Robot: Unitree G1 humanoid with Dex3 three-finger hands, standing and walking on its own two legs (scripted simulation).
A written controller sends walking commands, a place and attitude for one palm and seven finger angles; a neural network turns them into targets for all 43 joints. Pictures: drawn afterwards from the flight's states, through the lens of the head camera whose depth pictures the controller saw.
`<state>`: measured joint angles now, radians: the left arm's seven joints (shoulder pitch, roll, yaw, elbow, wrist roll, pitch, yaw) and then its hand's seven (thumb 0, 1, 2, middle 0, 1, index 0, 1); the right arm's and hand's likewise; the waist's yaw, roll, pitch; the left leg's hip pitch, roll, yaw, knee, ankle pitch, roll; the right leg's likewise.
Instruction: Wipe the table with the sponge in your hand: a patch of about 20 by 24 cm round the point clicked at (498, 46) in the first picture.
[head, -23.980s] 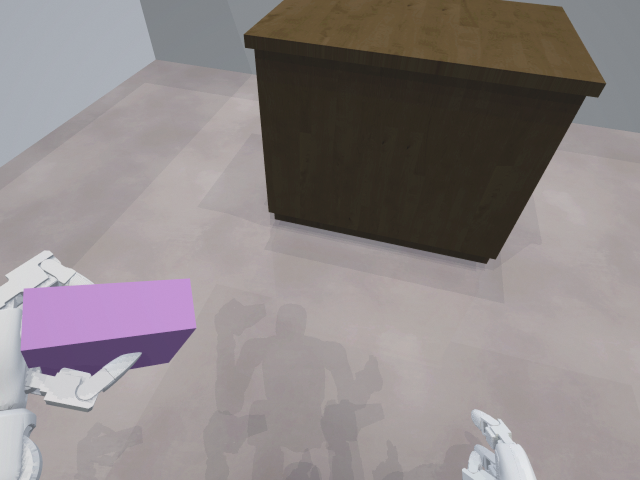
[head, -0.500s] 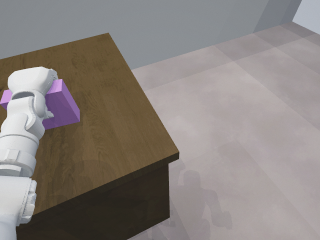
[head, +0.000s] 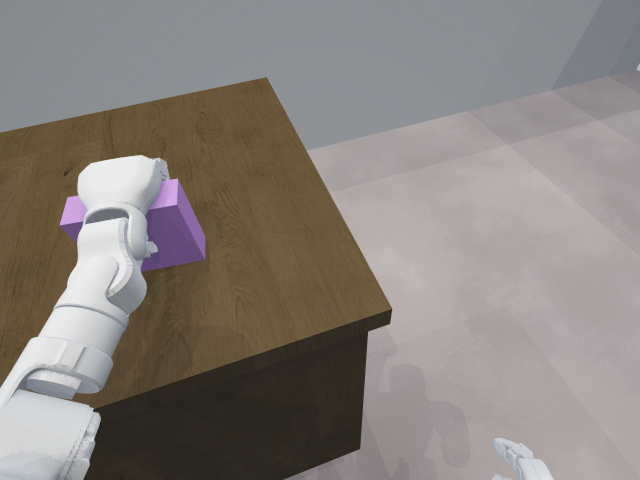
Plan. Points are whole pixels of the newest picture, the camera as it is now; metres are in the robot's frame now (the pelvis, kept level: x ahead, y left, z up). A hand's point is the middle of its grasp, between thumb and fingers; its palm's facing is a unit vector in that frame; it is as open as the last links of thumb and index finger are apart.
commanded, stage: wipe back along the middle lane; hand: left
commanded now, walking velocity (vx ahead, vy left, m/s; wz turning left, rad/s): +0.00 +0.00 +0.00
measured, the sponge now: (148, 240) +0.38 +0.29 +0.09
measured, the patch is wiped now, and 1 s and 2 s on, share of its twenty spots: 0.60 0.75 0.80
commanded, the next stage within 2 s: slide across to the third lane in 0.76 s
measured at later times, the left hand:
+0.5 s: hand (147, 240) +0.34 +0.26 +0.14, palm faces +0.08 -0.01 -1.00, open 8.9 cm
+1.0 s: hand (150, 268) +0.30 +0.23 +0.14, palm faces +0.12 -0.03 -0.99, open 8.9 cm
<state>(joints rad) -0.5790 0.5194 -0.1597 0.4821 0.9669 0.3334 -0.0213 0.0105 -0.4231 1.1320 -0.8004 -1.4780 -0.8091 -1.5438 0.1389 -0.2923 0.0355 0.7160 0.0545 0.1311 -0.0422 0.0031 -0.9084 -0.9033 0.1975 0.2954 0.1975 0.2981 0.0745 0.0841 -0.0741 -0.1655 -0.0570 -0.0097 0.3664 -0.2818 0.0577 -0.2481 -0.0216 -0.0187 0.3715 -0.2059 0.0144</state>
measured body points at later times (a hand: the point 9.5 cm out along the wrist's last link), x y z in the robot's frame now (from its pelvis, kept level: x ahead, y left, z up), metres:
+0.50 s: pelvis +0.00 -0.01 +0.00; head +0.00 -0.06 +0.45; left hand +0.33 +0.25 +0.19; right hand +0.20 -0.24 -0.11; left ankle -0.07 +0.08 -0.74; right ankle -0.02 -0.14 -0.74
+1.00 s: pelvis -0.01 -0.03 +0.00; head -0.02 -0.08 +0.44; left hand +0.29 +0.23 +0.19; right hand +0.22 -0.23 -0.10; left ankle -0.07 +0.08 -0.74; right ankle -0.02 -0.14 -0.74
